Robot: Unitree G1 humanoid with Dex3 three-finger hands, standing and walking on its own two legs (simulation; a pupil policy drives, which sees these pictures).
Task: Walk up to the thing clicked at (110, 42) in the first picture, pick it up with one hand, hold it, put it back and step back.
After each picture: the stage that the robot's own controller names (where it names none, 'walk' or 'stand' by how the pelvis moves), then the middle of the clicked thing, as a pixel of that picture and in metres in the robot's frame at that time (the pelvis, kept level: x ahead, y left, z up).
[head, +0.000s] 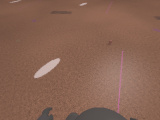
stand; (110, 42) +1.72 -0.49 -0.72
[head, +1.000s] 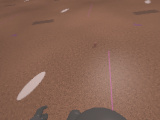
walk; (95, 44) +1.63 -0.02 -0.70
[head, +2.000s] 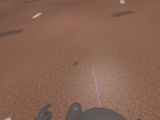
walk; (76, 61) +1.04 +0.30 -0.71
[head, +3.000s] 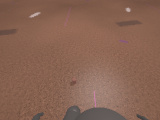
walk; (74, 80) +0.62 +0.22 -0.69
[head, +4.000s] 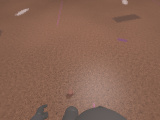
stand; (70, 92) +0.38 +0.22 -0.69
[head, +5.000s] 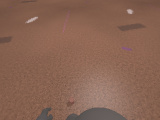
stand; (71, 100) +0.34 +0.22 -0.72
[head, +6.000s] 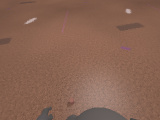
stand; (71, 101) +0.34 +0.22 -0.73
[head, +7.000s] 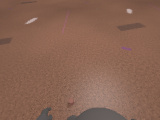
stand; (71, 101) +0.33 +0.23 -0.73
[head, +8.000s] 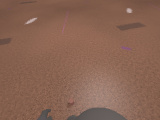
stand; (71, 101) +0.32 +0.23 -0.73
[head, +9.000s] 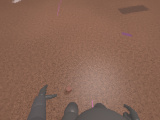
go down; (69, 89) +0.35 +0.22 -0.67
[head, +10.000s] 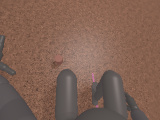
go down; (59, 59) +0.43 +0.23 -0.29
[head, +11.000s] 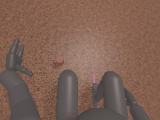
close in; (60, 60) +0.43 +0.23 -0.29
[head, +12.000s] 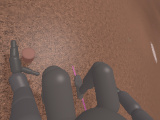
close in; (28, 55) +0.42 +0.26 -0.22
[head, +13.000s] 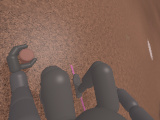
close; (26, 56) +0.40 +0.26 -0.23
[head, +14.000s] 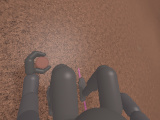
lift; (41, 62) +0.34 +0.25 -0.19
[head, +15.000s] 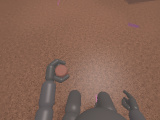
lift; (62, 73) +0.32 +0.19 +0.01
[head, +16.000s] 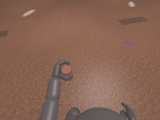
hold; (67, 73) +0.33 +0.16 +0.02
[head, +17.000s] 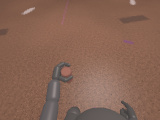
hold; (67, 75) +0.32 +0.17 +0.00
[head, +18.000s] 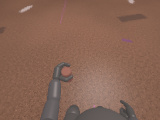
crouch; (67, 75) +0.33 +0.16 -0.01
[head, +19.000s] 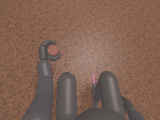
lower; (54, 53) +0.45 +0.21 -0.09
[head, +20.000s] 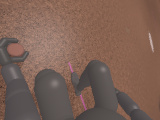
lower; (17, 52) +0.43 +0.28 -0.23
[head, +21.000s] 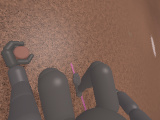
lower; (22, 54) +0.41 +0.27 -0.23
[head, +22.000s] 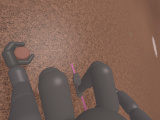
lower; (23, 55) +0.41 +0.27 -0.23
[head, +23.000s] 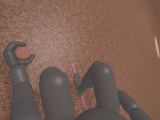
lower; (24, 55) +0.41 +0.28 -0.23
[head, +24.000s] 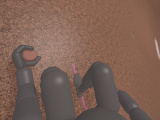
loosen; (30, 56) +0.40 +0.25 -0.23
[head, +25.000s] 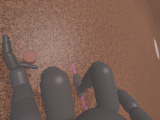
withdraw; (29, 58) +0.40 +0.25 -0.23
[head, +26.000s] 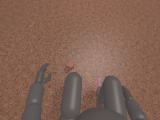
walk; (70, 65) +0.42 +0.19 -0.35
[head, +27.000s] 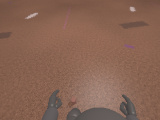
stand; (73, 100) +0.33 +0.17 -0.66
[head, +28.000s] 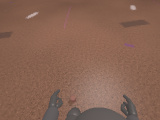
stand; (73, 98) +0.34 +0.18 -0.67
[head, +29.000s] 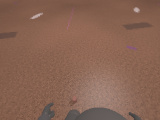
stand; (74, 99) +0.34 +0.18 -0.70
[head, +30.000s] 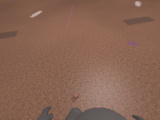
walk; (76, 95) +0.36 +0.18 -0.72
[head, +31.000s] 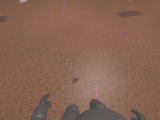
walk; (76, 77) +0.56 +0.11 -0.71
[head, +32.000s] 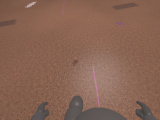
walk; (75, 60) +0.91 +0.27 -0.68
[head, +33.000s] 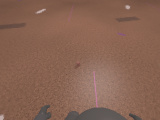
stand; (78, 64) +0.98 +0.21 -0.71
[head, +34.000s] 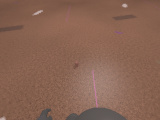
stand; (76, 63) +0.99 +0.23 -0.73
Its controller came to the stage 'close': yes
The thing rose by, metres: 0.72
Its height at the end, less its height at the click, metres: +0.00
